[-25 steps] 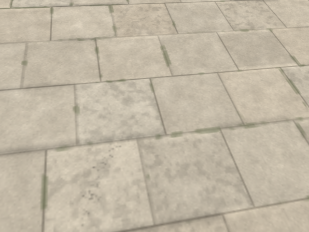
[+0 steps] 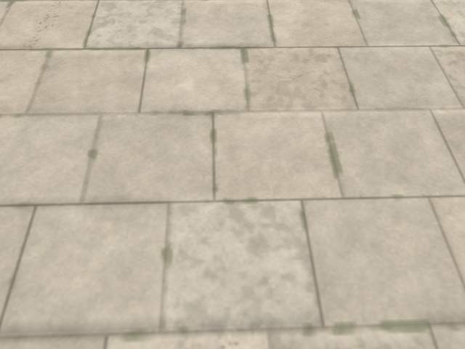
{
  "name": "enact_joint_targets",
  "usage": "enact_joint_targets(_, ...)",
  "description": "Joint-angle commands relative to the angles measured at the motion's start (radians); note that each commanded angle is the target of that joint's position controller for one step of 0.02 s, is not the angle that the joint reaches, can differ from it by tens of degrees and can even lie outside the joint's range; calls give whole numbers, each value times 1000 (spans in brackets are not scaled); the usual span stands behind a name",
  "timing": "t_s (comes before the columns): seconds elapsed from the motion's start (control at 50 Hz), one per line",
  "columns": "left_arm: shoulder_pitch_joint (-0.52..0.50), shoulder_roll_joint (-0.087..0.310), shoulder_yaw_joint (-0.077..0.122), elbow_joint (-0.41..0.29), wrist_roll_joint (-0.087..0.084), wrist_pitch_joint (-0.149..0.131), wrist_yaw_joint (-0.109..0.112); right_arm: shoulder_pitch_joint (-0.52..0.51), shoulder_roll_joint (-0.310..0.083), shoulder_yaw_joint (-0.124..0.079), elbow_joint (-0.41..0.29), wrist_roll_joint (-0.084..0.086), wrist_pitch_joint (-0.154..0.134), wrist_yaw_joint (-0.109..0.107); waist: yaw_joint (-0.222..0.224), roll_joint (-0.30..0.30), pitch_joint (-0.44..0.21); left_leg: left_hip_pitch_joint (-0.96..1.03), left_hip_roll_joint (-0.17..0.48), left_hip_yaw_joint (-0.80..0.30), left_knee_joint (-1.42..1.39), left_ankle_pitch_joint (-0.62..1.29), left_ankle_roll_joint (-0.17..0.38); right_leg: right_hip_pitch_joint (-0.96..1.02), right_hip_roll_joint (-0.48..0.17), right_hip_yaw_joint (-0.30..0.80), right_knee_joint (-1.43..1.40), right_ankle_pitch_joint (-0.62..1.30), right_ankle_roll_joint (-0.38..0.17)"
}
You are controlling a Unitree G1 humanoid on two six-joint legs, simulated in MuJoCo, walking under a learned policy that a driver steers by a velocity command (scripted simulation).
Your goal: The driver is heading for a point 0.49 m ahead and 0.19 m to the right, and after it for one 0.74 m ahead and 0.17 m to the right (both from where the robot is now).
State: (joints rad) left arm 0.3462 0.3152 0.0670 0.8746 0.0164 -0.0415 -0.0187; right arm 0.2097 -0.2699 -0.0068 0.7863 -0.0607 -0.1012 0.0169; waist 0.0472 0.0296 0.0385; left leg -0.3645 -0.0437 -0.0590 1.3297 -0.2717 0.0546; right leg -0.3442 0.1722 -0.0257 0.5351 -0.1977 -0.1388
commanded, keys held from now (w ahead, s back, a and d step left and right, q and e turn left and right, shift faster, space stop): w+e+shift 0.34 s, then e+shift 0.28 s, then shift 0.38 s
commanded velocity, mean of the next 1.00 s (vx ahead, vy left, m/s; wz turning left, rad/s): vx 0.56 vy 0.00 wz -0.70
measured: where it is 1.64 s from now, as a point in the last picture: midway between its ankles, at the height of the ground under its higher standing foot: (262, 268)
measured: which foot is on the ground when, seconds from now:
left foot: up 0.00-0.26, down 0.28-0.66, up 0.68-1.00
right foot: down 0.00-0.30, up 0.32-0.64, down 0.66-1.00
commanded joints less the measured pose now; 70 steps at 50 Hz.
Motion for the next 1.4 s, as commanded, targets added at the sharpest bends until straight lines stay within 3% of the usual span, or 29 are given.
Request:
enact_joint_targets(0.02, 44, 80, 10, -21, -3, -33, 8, -35, -99, -2, -132, -25, 10, 2, -76, -23, 26, -273, 112, -61, -103, -51, -43, 90, -276, 549, -353, -191, -193)
enact_joint_targets(0.12, 40, 131, 36, -57, -15, -56, 5, -290, -52, 40, -245, 16, 19, 28, -26, -51, 105, -55, 114, 51, -611, 265, -107, -166, -183, 394, -469, -15, -132)
enact_joint_targets(0.2, 120, 161, 54, -45, -32, -51, 1, -318, -81, 26, -252, 27, 16, 15, 31, -65, 30, 24, 67, 56, -785, 371, -93, 79, -213, 410, -361, 301, -68)
enact_joint_targets(0.24, 137, 186, 61, -40, -23, -44, 11, -233, -129, 0, -228, 25, 8, -3, -5, -62, -58, 131, 22, 60, -839, 218, -76, 204, -217, 406, -159, 565, -30)
enact_joint_targets(0.26, 118, 211, 66, -43, -18, -43, 8, -94, -161, -18, -193, 26, 1, -16, -83, -48, -152, 297, 17, 66, -849, 160, -62, 195, -186, 376, 38, 633, -7)
enact_joint_targets(0.28, 76, 197, 64, -57, -16, -52, 3, 102, -215, -45, -156, 17, -5, -36, -186, -46, -252, 545, 112, -8, -805, 59, -36, 48, -147, 356, 291, 512, 11)
enact_joint_targets(0.3, 68, 49, 27, -99, -30, -64, 9, 299, -299, -76, -132, -20, -5, -56, -232, 134, -404, 805, 404, -333, -847, -330, 11, -177, -79, 255, 639, -5, 16)
enact_joint_targets(0.32, 134, 10, 1, -167, -58, -56, 10, 239, -359, -94, -123, -17, 8, -44, -136, 401, -509, 847, 579, -828, -1044, -479, 98, -376, -65, 155, 853, -290, 26)
enact_joint_targets(0.34, 39, 78, 8, -137, -29, -34, 20, 136, -236, -81, -141, -8, 15, -38, -139, 205, -330, 710, 505, -713, -1055, -545, 92, -468, -160, 132, 894, -176, 15)
enact_joint_targets(0.38, -95, 77, 15, -141, -1, -13, 4, 82, -110, -48, -120, -11, 13, -32, -127, 10, -102, 477, 416, -325, -1016, 124, 65, -439, -214, 98, 806, -107, 46)
enact_joint_targets(0.44, -125, 16, 9, -185, 17, 36, -13, 148, -64, -34, -43, 29, -4, -23, -67, 95, -54, 406, 356, -48, -956, 767, 22, -438, -229, 65, 740, -183, 74)
enact_joint_targets(0.56, -191, 6, -19, -263, 15, 41, -71, -24, -139, -59, -51, 64, -13, -34, 31, 77, -21, 130, 232, 287, -998, 758, -25, -28, -128, -114, 152, 259, 76)
enact_joint_targets(0.6, -89, 49, -4, -237, 25, 47, -67, -9, -194, -76, -60, 79, -11, -36, 79, 59, -87, 151, 262, 283, -817, 943, -34, 129, -80, -126, 130, 247, 32)
enact_joint_targets(0.64, 124, 117, 30, -174, 44, 44, -41, -7, -200, -79, -79, 91, 6, -29, 165, 9, -191, 60, 262, 252, -413, 740, -53, 398, -74, -40, 72, 270, -43)
enact_joint_targets(0.66, 78, 157, 42, -165, 35, 39, -15, 59, -129, -66, -54, 66, 24, -21, 118, -125, -136, -90, 123, 267, -114, -157, -75, 466, -175, 78, -13, 520, -81)
enact_joint_targets(0.68, 19, 260, 56, -229, 22, 42, -5, 237, -91, -57, -77, 40, 53, -32, -4, -211, -214, -204, 63, 210, 239, -465, -109, 561, -431, 377, 154, 1398, -168)
enact_joint_targets(0.7, 16, 266, 70, -284, -7, 46, 1, 278, -147, -58, -112, 44, 70, -46, 45, -177, -483, -291, 40, 32, 331, -356, -123, 697, -567, 604, 19, 1276, -327)
enact_joint_targets(0.74, -126, 143, 34, -305, -17, 60, 30, 179, -181, -56, -104, 24, 91, -55, -12, -9, -278, -280, 113, 17, 183, -195, -114, 394, -482, 535, -119, 729, -269)
enact_joint_targets(0.78, -129, 96, 14, -261, -11, 45, 35, 159, -157, -52, -102, 15, 117, -53, -59, 2, -156, -181, 137, 11, 25, -191, -106, 178, -402, 422, -157, 716, -204)
enact_joint_targets(0.88, -119, 84, 8, -203, 13, 21, 20, 126, -72, -36, -103, 39, 140, -48, -74, -10, -197, -67, 115, 34, -226, -107, -83, 96, -323, 278, -164, 809, -140)
enact_joint_targets(1.04, -110, 55, 4, -167, 21, 60, 5, 19, -54, -34, -123, 50, 157, -49, -24, -139, -109, 52, 49, 60, -598, -105, -61, 48, -298, 339, -215, 151, -85)
enact_joint_targets(1.08, -125, 49, -1, -162, 9, 69, 14, 63, -34, -30, -106, 46, 146, -53, -57, -126, -81, 163, 32, 79, -816, -40, -40, 9, -287, 360, -174, 91, -47)
enact_joint_targets(1.1, -109, 26, -9, -156, 3, 68, 22, 72, -41, -29, -104, 37, 134, -56, -60, -91, -70, 231, 67, 30, -941, 11, -26, -30, -264, 365, -148, 44, -2)
enact_joint_targets(1.12, -77, -29, -24, -161, 0, 60, 26, 72, -91, -32, -116, 16, 119, -63, -38, 41, -81, 265, 242, -151, -1052, 4, 7, -62, -203, 309, -46, -65, 55)
enact_joint_targets(1.14, -71, -31, -23, -167, -11, 58, 27, -2, -155, -45, -123, 23, 116, -58, 2, 173, -32, 141, 372, -297, -1090, 151, 96, -60, -60, 153, -13, -173, 90)
enact_joint_targets(1.18, -86, 10, -9, -137, 2, 66, 19, -53, -78, -24, -121, 38, 103, -48, 1, 109, -31, 40, 319, -211, -1069, 212, 123, 103, -95, 124, 59, -171, 106)
enact_joint_targets(1.24, -102, -11, -19, -122, 6, 68, 10, -49, -95, -28, -101, 46, 100, -50, -2, 124, -41, 109, 210, -97, -999, 262, 50, 159, -116, 117, -73, 10, 113)
enact_joint_targets(1.3, -122, 33, -17, -103, 5, 56, 25, 30, -87, -31, -95, 53, 99, -41, -60, 39, -68, 138, 166, -96, -985, 209, 12, 205, -189, 186, -104, 164, 116)
enact_joint_targets(1.4, -124, 11, -22, -45, -5, 53, 37, -2, -86, -34, -67, 48, 107, -42, -44, -18, -40, 186, 149, -62, -987, 153, 14, 149, -185, 195, -145, 119, 117)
